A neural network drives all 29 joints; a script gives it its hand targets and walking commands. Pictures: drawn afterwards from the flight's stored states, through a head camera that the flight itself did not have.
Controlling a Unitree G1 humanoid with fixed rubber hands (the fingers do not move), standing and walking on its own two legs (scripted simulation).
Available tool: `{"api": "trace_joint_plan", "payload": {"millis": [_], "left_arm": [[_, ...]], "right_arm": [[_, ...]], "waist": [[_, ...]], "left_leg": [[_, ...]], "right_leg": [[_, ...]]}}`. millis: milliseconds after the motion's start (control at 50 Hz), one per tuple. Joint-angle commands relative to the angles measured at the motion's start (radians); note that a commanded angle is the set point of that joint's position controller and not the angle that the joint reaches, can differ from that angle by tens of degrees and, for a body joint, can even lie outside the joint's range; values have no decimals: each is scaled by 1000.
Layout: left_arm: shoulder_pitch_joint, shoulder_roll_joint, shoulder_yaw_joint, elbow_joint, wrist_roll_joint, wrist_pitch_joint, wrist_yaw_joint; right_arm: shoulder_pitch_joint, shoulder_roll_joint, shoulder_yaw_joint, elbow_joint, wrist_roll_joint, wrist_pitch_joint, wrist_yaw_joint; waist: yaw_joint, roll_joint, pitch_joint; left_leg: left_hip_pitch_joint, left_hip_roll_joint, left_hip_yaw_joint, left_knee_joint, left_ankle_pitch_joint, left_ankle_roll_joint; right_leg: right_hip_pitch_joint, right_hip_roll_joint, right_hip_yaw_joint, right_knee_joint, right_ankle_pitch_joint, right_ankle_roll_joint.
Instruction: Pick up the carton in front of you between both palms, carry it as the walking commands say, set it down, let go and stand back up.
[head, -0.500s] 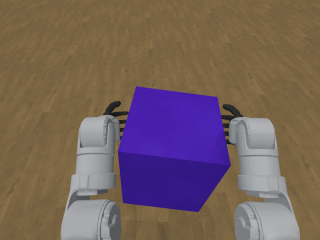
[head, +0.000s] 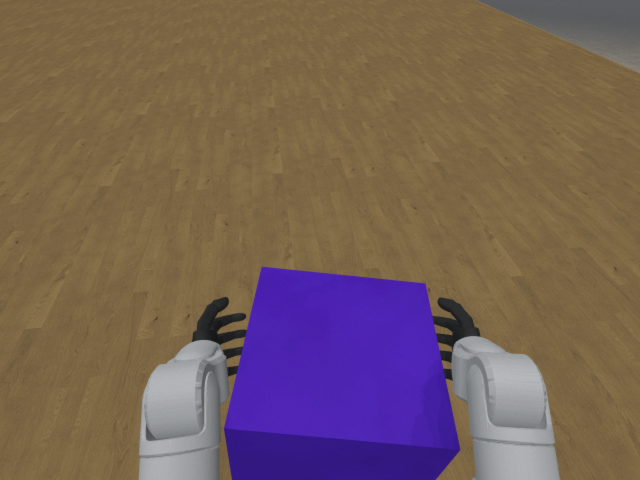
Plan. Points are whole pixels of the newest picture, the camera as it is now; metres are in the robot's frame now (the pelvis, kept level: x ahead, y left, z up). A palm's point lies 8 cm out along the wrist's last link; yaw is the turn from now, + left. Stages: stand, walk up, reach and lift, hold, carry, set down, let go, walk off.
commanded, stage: carry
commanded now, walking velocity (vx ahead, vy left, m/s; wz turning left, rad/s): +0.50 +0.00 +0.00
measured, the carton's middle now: (330, 398) +0.26 +0.01 -0.01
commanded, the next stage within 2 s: none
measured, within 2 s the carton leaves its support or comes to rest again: neither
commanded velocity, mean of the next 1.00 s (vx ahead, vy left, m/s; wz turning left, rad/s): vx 0.37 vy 0.00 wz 0.00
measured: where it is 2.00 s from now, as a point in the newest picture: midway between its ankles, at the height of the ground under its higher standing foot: (324, 379)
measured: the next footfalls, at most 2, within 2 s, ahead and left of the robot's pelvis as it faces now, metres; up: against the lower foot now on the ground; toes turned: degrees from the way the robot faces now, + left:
right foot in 0.26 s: +0.35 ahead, -0.14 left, +0.00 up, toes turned -12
left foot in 0.74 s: +0.66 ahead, +0.11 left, +0.00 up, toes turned +11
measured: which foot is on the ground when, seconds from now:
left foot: down 0.00-0.28, up 0.30-0.72, down 0.74-1.00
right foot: up 0.00-0.24, down 0.26-0.76, up 0.78-1.00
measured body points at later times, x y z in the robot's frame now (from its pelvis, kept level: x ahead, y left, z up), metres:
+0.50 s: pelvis +0.30 -0.05 +0.01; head +0.30 -0.07 +0.46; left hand +0.58 +0.12 +0.09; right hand +0.59 -0.18 +0.07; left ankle +0.33 +0.10 -0.68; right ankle +0.31 -0.14 -0.74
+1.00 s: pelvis +0.61 +0.01 +0.01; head +0.64 +0.03 +0.46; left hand +0.90 +0.16 +0.06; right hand +0.89 -0.14 +0.06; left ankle +0.60 +0.09 -0.74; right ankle +0.67 -0.12 -0.70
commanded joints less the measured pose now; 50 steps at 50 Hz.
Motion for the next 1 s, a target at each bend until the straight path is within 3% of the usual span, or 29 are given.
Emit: {"api": "trace_joint_plan", "payload": {"millis": [0,60,140,180,220,240,260,280,300,320,340,360,400,440,500,600,660,700,720,740,760,780,800,820,840,860,900,980], "left_arm": [[-511,-1022,-725,-58,-458,-7,-292],[-466,-1003,-723,-67,-442,-13,-283],[-482,-932,-720,-100,-447,5,-275],[-479,-891,-705,-86,-444,20,-272],[-461,-861,-685,-51,-440,33,-273],[-454,-851,-674,-28,-437,38,-274],[-454,-830,-656,-4,-422,37,-274],[-446,-847,-649,20,-422,33,-273],[-463,-876,-650,1,-432,32,-275],[-482,-921,-660,-17,-443,26,-277],[-511,-958,-673,-41,-454,19,-282],[-539,-986,-684,-65,-467,13,-286],[-554,-1019,-699,-88,-483,2,-294],[-526,-1012,-707,-94,-490,-3,-301],[-505,-974,-711,-119,-493,-3,-302],[-443,-909,-699,-93,-457,17,-293],[-434,-896,-692,-55,-437,25,-290],[-449,-895,-696,-38,-437,29,-290],[-451,-890,-698,-29,-437,29,-288],[-484,-905,-709,-45,-441,36,-286],[-505,-916,-714,-51,-445,38,-289],[-520,-948,-719,-42,-452,28,-290],[-523,-977,-724,-44,-457,15,-293],[-523,-1003,-730,-48,-461,0,-293],[-521,-1023,-736,-57,-460,-15,-290],[-516,-1039,-743,-70,-457,-27,-285],[-467,-1062,-752,-78,-450,-46,-275],[-411,-1040,-763,-123,-436,-61,-259]], "right_arm": [[-533,992,685,-119,471,-50,288],[-515,965,696,-144,476,-53,291],[-524,897,693,-171,470,-39,279],[-519,860,685,-158,458,-25,271],[-526,833,680,-142,451,-11,265],[-527,814,678,-131,448,-4,262],[-556,820,684,-136,455,9,261],[-585,836,685,-143,464,15,262],[-590,868,686,-120,466,11,266],[-594,902,682,-116,475,4,271],[-603,939,683,-118,481,-7,275],[-608,960,686,-131,482,-16,275],[-616,980,697,-160,472,-32,265],[-593,975,708,-187,452,-45,251],[-547,963,713,-201,438,-49,241],[-500,895,700,-185,434,-21,246],[-507,873,689,-156,436,-7,259],[-499,869,677,-124,436,-4,268],[-490,868,668,-107,436,-5,272],[-495,857,653,-80,424,-12,277],[-482,891,654,-48,430,-21,280],[-499,920,658,-74,447,-29,283],[-518,957,666,-89,460,-39,285],[-534,987,672,-109,468,-50,288],[-546,1007,683,-131,476,-62,291],[-549,1019,690,-142,482,-72,293],[-521,1017,695,-165,489,-84,297],[-453,984,699,-199,482,-94,302]], "waist": [[-1,142,-163],[-2,135,-119],[-5,154,-72],[-6,161,-56],[13,114,-101],[26,63,-171],[43,-166,-249],[51,-358,-261],[38,-261,-255],[36,-164,-265],[32,-71,-253],[26,-47,-241],[24,-94,-229],[26,-113,-204],[30,-109,-165],[35,-127,-103],[35,-139,-61],[13,-89,-107],[-6,-29,-165],[-19,203,-235],[-16,374,-249],[-8,280,-227],[-11,194,-239],[-7,108,-243],[0,83,-242],[2,108,-246],[5,155,-254],[4,196,-237]], "left_leg": [[221,264,-253,-274,-52,89],[218,237,-171,-282,23,75],[238,217,-108,-243,115,47],[252,214,-90,-189,140,35],[193,161,-12,29,294,4],[79,132,11,219,282,-27],[-171,51,5,521,87,-89],[-407,-45,-65,722,-256,-95],[-464,8,-166,838,-276,-62],[-470,48,-195,867,-249,-40],[-457,87,-210,838,-188,-31],[-423,114,-221,768,-126,-31],[-359,109,-180,649,-55,-42],[-352,106,-145,532,-19,-60],[-361,93,-102,327,69,-74],[-307,51,-30,130,182,-55],[-232,41,1,62,162,-35],[1,-16,72,12,81,-26],[225,30,-6,31,26,-17],[442,288,-435,-70,-136,91],[554,398,-700,-178,37,181],[546,398,-608,-136,282,181],[497,375,-505,-94,492,168],[442,355,-406,-83,566,127],[380,331,-317,-102,561,91],[344,304,-249,-115,553,66],[321,269,-159,-118,601,63],[320,227,-40,-85,727,49]], "right_leg": [[-116,-43,7,-169,117,16],[-75,-22,-47,-353,231,21],[-9,-2,-85,-472,332,8],[46,7,-110,-515,315,-7],[270,69,-188,-561,222,-23],[479,31,-128,-540,168,-29],[683,-218,286,-656,-7,-127],[791,-334,577,-772,56,-219],[777,-342,525,-757,178,-220],[724,-316,449,-732,246,-205],[652,-299,374,-739,230,-174],[583,-279,298,-771,178,-145],[510,-241,175,-823,102,-119],[491,-229,117,-860,84,-130],[525,-201,51,-869,162,-138],[575,-169,-37,-829,333,-115],[583,-171,-58,-761,364,-93],[502,-121,-137,-548,441,-54],[355,-92,-152,-368,413,-24],[90,-1,-139,-60,225,37],[-150,91,-72,144,-122,49],[-224,49,15,244,-162,22],[-217,15,43,264,-151,2],[-185,-19,58,207,-95,-7],[-131,-39,69,103,-40,-7],[-79,-25,42,24,-9,-3],[-17,5,3,-105,21,7],[64,54,-66,-373,188,10]]}}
